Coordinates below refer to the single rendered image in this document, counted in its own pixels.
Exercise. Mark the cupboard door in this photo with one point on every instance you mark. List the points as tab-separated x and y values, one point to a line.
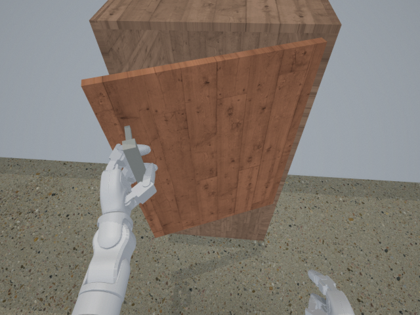
220	129

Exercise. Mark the left robot forearm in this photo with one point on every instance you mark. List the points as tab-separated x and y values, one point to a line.
105	283

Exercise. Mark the robot right hand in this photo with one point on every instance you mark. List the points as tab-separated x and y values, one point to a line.
336	302

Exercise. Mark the robot left hand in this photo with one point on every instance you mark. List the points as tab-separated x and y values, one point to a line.
115	184

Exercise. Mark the handle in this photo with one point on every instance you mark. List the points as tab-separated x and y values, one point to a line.
133	155

